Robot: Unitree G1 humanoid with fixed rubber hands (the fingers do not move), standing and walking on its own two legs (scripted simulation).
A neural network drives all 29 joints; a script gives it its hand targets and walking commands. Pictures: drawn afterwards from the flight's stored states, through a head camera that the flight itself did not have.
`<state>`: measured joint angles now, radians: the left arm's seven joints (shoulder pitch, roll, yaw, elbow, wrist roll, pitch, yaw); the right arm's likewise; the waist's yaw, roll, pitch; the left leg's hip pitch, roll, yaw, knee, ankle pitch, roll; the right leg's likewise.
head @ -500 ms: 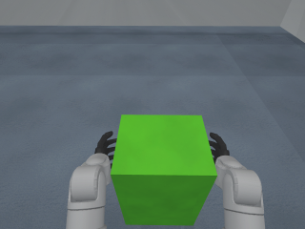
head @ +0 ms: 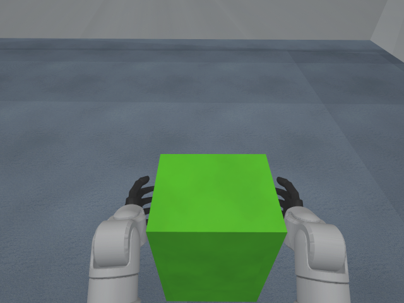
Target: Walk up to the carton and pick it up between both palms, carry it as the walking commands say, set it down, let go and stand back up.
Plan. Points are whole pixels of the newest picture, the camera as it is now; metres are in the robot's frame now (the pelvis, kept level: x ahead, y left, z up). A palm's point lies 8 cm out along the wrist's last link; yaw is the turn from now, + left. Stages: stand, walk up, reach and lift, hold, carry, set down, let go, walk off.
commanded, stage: carry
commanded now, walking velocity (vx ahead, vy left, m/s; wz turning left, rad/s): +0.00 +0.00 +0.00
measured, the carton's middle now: (212, 233) +0.27 +0.00 +0.02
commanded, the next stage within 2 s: none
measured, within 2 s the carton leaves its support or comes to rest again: neither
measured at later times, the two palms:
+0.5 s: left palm (140, 217) +0.26 +0.13 +0.09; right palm (298, 219) +0.26 -0.15 +0.09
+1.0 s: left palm (84, 174) +0.37 +0.28 +0.08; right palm (210, 151) +0.45 +0.01 +0.09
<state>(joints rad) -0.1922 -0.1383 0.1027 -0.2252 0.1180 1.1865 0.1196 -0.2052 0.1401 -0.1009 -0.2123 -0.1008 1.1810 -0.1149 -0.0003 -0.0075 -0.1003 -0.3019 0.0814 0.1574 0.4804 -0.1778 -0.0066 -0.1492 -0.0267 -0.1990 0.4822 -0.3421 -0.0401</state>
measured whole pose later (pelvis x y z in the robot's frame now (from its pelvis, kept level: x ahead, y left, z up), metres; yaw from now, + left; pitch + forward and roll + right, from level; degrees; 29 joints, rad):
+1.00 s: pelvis +0.15 +0.07 +0.01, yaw +16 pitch +3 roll -1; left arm -0.17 -0.14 0.07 -0.32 0.11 1.17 0.13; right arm -0.16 0.13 -0.08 -0.32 -0.09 1.16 -0.12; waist -0.01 0.00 -0.01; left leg -0.20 -0.04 0.05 0.34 -0.20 0.08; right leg -0.55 -0.13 -0.05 0.99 -0.33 0.08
